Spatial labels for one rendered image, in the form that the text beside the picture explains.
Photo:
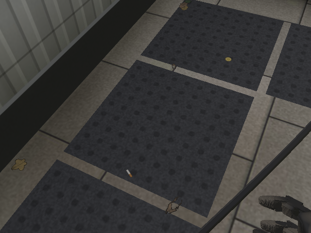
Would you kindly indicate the right robot hand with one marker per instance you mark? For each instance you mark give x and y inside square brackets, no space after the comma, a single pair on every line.
[289,207]

